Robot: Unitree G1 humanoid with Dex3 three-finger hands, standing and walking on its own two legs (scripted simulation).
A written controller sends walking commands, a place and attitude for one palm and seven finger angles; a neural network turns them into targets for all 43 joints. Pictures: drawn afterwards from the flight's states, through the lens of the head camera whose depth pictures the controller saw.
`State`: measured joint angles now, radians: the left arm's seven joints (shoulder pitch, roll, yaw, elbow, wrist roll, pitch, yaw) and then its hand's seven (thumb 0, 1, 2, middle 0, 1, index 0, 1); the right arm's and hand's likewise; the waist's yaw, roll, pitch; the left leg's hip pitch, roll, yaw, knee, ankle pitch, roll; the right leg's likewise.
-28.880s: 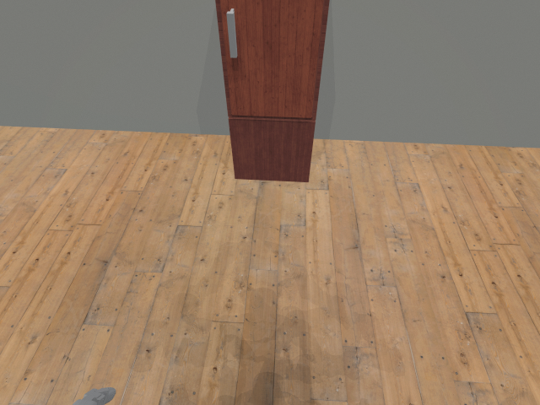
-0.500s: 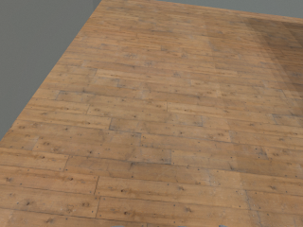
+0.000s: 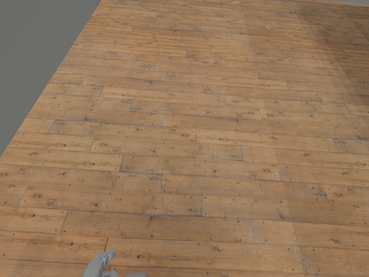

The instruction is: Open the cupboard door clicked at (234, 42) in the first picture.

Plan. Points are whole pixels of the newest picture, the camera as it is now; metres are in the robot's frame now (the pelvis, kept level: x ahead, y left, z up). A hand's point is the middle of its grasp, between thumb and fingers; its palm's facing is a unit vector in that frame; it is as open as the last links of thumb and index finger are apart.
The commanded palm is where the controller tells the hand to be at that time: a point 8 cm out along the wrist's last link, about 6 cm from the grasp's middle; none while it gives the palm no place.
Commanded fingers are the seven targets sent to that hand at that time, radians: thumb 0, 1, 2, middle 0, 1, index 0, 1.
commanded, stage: turn to face it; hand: left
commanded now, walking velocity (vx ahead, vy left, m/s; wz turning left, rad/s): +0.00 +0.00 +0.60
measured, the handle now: out of the picture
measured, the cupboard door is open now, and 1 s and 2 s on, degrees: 46 46 46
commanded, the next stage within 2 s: none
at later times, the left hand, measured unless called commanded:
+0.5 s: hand out of the picture +0.09 +0.20 -0.14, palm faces +0.31 -0.89 -0.34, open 7.4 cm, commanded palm none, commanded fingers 0.00 0.90 0.90 -0.20 -0.30 -0.20 -0.30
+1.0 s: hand out of the picture +0.00 +0.15 -0.16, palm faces +0.62 -0.74 -0.27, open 7.4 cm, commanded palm none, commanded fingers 0.00 0.90 0.90 -0.20 -0.30 -0.20 -0.30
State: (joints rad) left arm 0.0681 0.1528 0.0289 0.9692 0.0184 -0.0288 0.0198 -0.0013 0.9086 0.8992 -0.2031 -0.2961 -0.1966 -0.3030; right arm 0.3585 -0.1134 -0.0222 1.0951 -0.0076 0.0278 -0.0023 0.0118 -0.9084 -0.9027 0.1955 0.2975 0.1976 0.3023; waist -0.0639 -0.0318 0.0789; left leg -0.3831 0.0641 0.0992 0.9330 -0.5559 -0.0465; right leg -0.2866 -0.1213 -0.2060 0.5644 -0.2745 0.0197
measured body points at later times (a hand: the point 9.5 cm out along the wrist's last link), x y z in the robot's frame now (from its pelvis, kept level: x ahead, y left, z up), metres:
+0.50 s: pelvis +0.06 -0.04 +0.00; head +0.11 -0.06 +0.45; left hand +0.07 +0.25 -0.12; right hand +0.21 -0.28 -0.15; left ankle +0.00 +0.10 -0.69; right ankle +0.08 -0.14 -0.73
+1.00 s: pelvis +0.07 -0.06 +0.00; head +0.11 -0.03 +0.45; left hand -0.03 +0.19 -0.14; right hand +0.32 -0.19 -0.14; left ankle +0.02 +0.05 -0.73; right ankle +0.14 -0.18 -0.67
